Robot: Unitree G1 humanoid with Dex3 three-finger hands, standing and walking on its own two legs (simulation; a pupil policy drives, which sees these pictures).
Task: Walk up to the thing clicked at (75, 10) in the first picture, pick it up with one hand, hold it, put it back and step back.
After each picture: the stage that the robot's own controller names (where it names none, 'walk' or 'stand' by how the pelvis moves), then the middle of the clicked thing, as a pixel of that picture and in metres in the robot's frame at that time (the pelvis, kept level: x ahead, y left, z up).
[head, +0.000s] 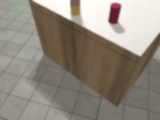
stand; out of the picture +0.99 +0.06 +0.01
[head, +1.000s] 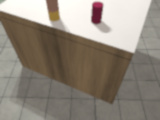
walk; out of the picture +0.90 +0.16 +0.02
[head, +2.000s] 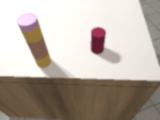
walk; (36, 43) +0.52 +0.18 +0.03
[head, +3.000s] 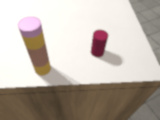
walk; (37, 50) +0.45 +0.19 +0.04
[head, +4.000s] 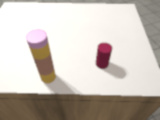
stand; (43, 59) +0.45 +0.18 +0.02
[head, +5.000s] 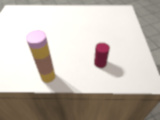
stand; (43, 59) +0.46 +0.19 +0.01
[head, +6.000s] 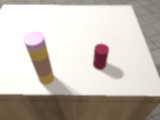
stand; (41, 61) +0.45 +0.19 +0.01
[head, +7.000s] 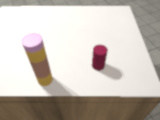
stand; (39, 62) +0.44 +0.20 +0.01
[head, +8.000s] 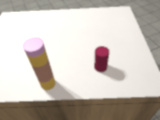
rise first; (41, 67) +0.42 +0.20 +0.01
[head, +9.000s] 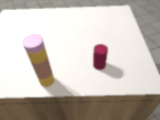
go down; (40, 63) +0.44 +0.21 +0.01
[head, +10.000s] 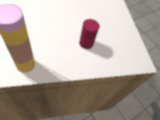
go down; (18, 44) +0.45 +0.18 +0.06
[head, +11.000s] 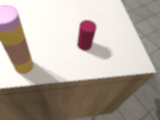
go down; (16, 45) +0.45 +0.20 +0.07
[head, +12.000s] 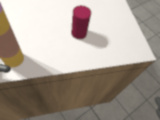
close in; (1, 36) +0.45 +0.21 +0.10
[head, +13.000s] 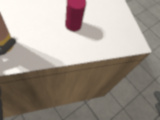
close; out of the picture +0.49 +0.21 +0.11
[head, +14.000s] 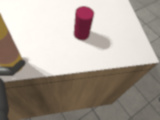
lift; out of the picture +0.43 +0.21 +0.10
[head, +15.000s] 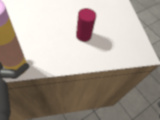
lift; (6, 45) +0.42 +0.20 +0.10
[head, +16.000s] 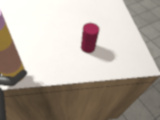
lift; (2, 51) +0.38 +0.22 +0.14
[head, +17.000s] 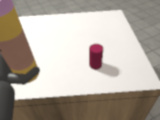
hold; (13, 44) +0.32 +0.19 +0.25
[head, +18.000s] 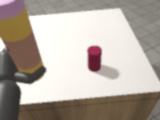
crouch; (21, 44) +0.32 +0.15 +0.25
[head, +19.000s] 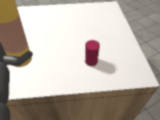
crouch; (10, 29) +0.40 +0.21 +0.22
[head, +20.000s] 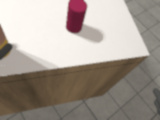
lower; out of the picture +0.48 +0.23 +0.10
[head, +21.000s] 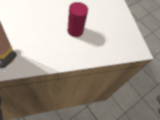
lower; out of the picture +0.45 +0.22 +0.10
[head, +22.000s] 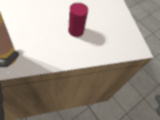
lower; out of the picture +0.46 +0.22 +0.10
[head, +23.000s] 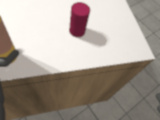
lower; out of the picture +0.46 +0.22 +0.10
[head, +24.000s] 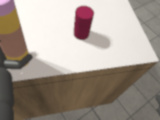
loosen; (10, 35) +0.45 +0.18 +0.10
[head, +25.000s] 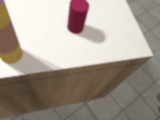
withdraw; out of the picture +0.45 +0.19 +0.11
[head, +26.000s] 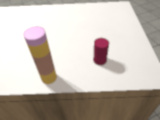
sink last; (42, 58) +0.44 +0.18 +0.06
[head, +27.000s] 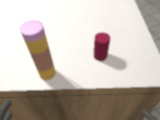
stand; (41, 54) +0.43 +0.19 +0.06
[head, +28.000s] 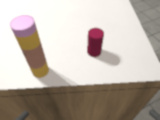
stand; (33, 50) +0.44 +0.20 +0.08
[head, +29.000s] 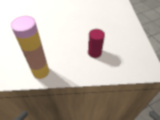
stand; (33, 51) +0.43 +0.19 +0.08
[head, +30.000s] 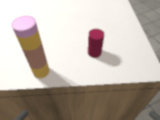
stand; (34, 51) +0.44 +0.20 +0.08
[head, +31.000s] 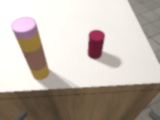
stand; (33, 52) +0.43 +0.19 +0.08
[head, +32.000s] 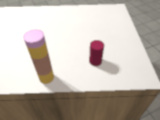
stand; (41, 59) +0.45 +0.19 +0.03
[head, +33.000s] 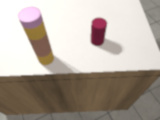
walk; (39, 40) +0.49 +0.18 +0.03
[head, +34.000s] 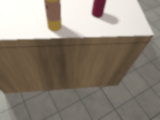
walk; (52, 5) +0.68 +0.14 +0.03
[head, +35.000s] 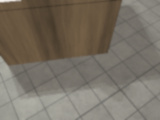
walk; out of the picture +0.99 +0.27 +0.04
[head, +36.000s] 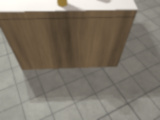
stand; out of the picture +1.03 +0.16 +0.02
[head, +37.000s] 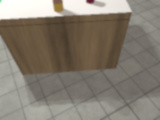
stand; out of the picture +1.04 +0.18 +0.01
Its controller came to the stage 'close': yes
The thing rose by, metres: 0.22
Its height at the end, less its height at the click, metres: +0.00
